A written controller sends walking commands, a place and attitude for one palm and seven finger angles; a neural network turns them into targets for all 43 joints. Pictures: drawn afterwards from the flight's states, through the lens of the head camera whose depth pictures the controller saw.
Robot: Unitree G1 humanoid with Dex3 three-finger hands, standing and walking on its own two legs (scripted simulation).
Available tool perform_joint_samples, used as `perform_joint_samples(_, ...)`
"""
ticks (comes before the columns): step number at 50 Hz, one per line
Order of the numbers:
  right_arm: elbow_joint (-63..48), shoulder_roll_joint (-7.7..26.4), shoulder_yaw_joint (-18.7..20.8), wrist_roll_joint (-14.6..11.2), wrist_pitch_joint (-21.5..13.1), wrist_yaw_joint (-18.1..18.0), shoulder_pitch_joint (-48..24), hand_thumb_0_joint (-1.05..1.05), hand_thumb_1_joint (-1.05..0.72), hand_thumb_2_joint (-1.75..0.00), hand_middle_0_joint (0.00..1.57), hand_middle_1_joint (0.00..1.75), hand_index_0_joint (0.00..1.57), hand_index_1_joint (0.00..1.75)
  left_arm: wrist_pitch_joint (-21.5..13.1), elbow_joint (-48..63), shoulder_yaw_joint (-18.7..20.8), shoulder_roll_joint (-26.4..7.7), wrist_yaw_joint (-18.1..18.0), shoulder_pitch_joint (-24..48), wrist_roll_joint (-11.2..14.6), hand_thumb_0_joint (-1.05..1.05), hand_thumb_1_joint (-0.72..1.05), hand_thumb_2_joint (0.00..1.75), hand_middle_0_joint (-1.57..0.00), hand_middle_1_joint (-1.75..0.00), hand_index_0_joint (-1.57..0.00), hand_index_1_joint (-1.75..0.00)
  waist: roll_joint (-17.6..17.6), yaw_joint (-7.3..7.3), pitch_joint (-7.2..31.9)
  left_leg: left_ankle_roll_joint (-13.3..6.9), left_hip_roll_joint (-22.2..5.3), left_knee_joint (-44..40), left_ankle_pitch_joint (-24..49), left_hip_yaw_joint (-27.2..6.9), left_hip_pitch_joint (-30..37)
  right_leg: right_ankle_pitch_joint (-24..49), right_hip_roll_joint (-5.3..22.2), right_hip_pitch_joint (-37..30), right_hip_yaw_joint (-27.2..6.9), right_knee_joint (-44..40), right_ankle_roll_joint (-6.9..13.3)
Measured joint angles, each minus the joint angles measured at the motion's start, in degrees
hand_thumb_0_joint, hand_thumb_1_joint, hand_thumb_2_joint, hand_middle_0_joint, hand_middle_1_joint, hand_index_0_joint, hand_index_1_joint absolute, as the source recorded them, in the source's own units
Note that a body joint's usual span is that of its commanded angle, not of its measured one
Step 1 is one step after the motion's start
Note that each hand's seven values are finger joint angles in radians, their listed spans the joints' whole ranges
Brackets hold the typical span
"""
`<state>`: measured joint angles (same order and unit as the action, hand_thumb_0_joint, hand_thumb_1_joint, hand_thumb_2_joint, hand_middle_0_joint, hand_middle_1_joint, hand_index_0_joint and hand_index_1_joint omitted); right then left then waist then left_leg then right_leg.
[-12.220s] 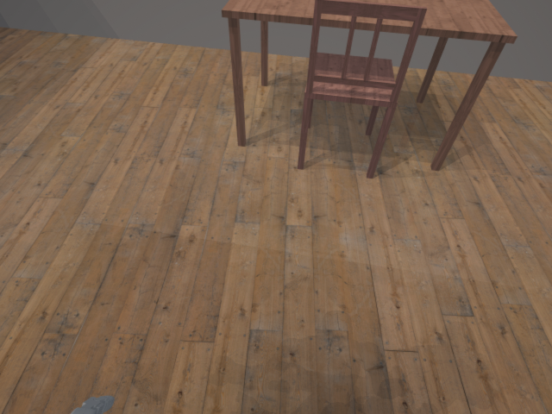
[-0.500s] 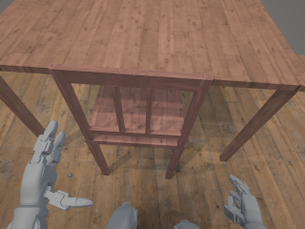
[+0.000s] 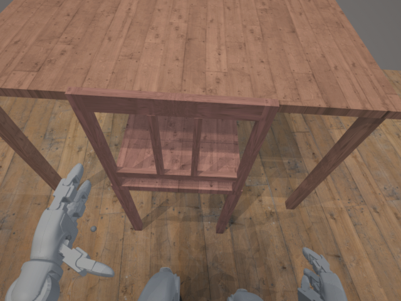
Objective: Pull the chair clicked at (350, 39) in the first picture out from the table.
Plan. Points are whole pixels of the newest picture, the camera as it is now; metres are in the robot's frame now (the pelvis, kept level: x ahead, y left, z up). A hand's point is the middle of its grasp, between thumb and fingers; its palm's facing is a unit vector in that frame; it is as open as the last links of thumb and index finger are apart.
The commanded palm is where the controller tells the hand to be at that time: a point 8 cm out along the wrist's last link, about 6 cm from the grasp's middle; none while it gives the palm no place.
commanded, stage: raise the hand toward the chair's back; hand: left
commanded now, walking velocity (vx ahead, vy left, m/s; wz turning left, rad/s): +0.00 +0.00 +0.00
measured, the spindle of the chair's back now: (156, 146) +0.46 +0.13 -0.02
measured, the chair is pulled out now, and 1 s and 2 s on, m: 0.00 0.00 0.00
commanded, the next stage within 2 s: aim the fingers beside a spindle in 0.34 s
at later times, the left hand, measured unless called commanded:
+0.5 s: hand (96, 223) +0.25 +0.20 +0.05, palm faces +0.07 -1.00 -0.05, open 17.0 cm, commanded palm +0.23 +0.24 +0.04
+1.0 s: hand (128, 219) +0.27 +0.15 +0.01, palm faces +0.00 -1.00 -0.01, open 17.0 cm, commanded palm +0.25 +0.21 +0.02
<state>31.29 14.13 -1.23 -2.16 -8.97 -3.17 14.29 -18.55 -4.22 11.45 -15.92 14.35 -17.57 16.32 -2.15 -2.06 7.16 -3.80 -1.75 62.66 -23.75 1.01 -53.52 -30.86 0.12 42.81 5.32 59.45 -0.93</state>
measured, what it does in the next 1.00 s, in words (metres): stands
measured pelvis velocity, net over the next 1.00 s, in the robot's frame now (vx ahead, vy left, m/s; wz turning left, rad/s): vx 0.00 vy -0.03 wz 0.00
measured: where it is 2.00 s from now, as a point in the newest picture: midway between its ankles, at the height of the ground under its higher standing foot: outside the picture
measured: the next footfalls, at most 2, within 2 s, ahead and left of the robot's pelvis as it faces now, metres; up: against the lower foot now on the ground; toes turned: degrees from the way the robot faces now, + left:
none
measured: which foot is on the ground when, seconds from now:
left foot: down 0.00-1.00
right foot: down 0.00-1.00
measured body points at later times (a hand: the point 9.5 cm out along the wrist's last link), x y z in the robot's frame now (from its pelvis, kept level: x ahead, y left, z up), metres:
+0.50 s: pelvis +0.00 -0.02 +0.00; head +0.07 +0.00 +0.44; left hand +0.24 +0.25 +0.05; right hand +0.18 -0.25 -0.08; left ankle +0.07 +0.07 -0.66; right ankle -0.02 -0.14 -0.66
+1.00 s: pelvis +0.00 -0.03 -0.02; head +0.09 -0.01 +0.42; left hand +0.26 +0.21 +0.01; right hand +0.18 -0.27 -0.10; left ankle +0.07 +0.07 -0.66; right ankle -0.02 -0.14 -0.66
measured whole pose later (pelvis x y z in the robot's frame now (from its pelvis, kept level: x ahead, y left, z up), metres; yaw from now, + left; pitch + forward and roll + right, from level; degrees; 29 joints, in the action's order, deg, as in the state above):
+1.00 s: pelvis +0.00 -0.03 -0.02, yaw +0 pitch +17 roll -3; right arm 31.8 14.2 -0.4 -1.1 -8.2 -2.2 12.0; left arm -24.7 -7.9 7.2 -12.7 11.0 -12.8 14.1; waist -2.3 -1.7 7.9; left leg -1.8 -2.4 67.5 -25.8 0.0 -59.1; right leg -34.5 -0.4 48.9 6.1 66.0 1.1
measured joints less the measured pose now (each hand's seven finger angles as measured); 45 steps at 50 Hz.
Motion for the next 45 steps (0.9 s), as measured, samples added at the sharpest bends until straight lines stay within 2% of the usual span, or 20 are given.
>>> perform_joint_samples(4,0.3,0.0,0.6,0.6,-1.0,0.2,0.6,0.01,-0.90,-0.90,0.20,0.30,0.21,0.30,-3.5,2.6,-0.2,0.5,-2.1,-1.7,-0.4,-0.01,-0.50,0.30,-0.06,-0.08,-0.06,-0.08,0.6,-0.08,0.3,0.1,-0.1,-0.2,-0.1,0.2,0.2,-0.1,0.0,0.0,-0.2,0.0,0.1)
perform_joint_samples(8,0.8,0.1,0.7,0.9,-0.8,0.8,-0.1,0.01,-0.90,-0.90,0.20,0.30,0.21,0.30,-6.3,2.0,0.5,0.5,-3.0,-0.3,-0.9,-0.01,-0.50,0.30,-0.06,-0.08,-0.06,-0.08,0.6,0.11,0.5,0.3,0.0,0.8,-0.4,-0.1,-0.7,-0.7,0.0,0.7,0.1,1.1,0.3)
perform_joint_samples(16,-0.3,-0.2,0.0,0.2,-0.1,0.5,-1.3,0.01,-0.90,-0.90,0.20,0.30,0.21,0.30,-2.0,-0.2,-0.5,0.5,-0.5,-0.3,-0.4,-0.01,-0.50,0.30,-0.06,-0.08,-0.06,-0.08,-0.1,0.37,0.0,0.6,-0.1,0.5,-0.3,-0.3,-0.4,-0.7,-0.2,0.5,0.3,0.9,0.6)
perform_joint_samples(24,0.2,-0.5,-0.1,0.7,-0.8,0.7,-1.7,0.01,-0.90,-0.90,0.20,0.30,0.21,0.30,-6.0,1.0,0.5,0.8,-1.8,0.1,-0.2,-0.01,-0.50,0.30,-0.06,-0.08,-0.06,-0.08,0.0,0.89,0.6,1.2,-0.1,0.8,-0.6,-0.9,-0.7,-1.3,-0.3,0.7,0.8,1.4,1.1)
perform_joint_samples(27,0.3,-0.1,-0.2,0.5,-0.5,0.7,-2.0,0.01,-0.90,-0.90,0.20,0.30,0.21,0.30,-5.1,-1.6,0.5,0.9,-0.5,2.0,0.0,-0.01,-0.50,0.30,-0.06,-0.08,-0.06,-0.08,-0.2,0.92,0.7,1.4,-0.1,1.6,-0.8,-1.2,-1.6,-1.7,-0.3,1.4,1.1,2.2,1.3)
perform_joint_samples(32,0.2,0.1,0.2,0.4,-0.5,0.4,-2.0,0.01,-0.90,-0.90,0.20,0.30,0.21,0.30,-2.9,-2.4,-1.5,1.6,0.5,2.3,-0.3,-0.01,-0.50,0.30,-0.06,-0.08,-0.05,-0.08,-0.1,0.57,0.5,1.5,-0.3,1.9,-1.2,-1.1,-1.9,-2.1,-0.5,1.9,0.9,2.7,1.5)
perform_joint_samples(36,0.3,-0.3,0.7,0.8,-0.5,0.6,-1.6,0.01,-0.90,-0.90,0.20,0.30,0.21,0.30,-4.7,0.1,-2.6,2.3,-1.4,1.1,-1.2,-0.01,-0.50,0.30,-0.06,-0.08,-0.06,-0.08,0.4,0.29,0.7,1.7,-0.6,1.9,-1.4,-0.8,-1.8,-2.3,-0.6,2.1,0.5,3.0,1.7)
perform_joint_samples(40,0.4,-0.3,1.0,1.1,0.1,1.2,-1.7,0.01,-0.90,-0.90,0.20,0.30,0.21,0.30,-6.7,0.1,-2.0,2.5,-3.3,1.6,-1.7,-0.01,-0.50,0.30,-0.06,-0.08,-0.06,-0.08,0.4,0.19,1.1,1.9,-0.6,2.5,-1.6,-0.7,-2.5,-2.7,-0.6,3.0,0.4,3.8,1.9)
perform_joint_samples(45,0.2,0.1,0.8,0.9,1.1,1.4,-1.9,0.01,-0.90,-0.90,0.20,0.30,0.21,0.30,-5.8,-3.2,-2.1,2.5,-3.0,3.0,-1.7,-0.01,-0.50,0.30,-0.06,-0.08,-0.06,-0.08,0.0,0.31,1.2,2.0,-0.6,3.6,-1.9,-0.8,-4.0,-3.2,-0.6,4.6,0.6,5.3,2.0)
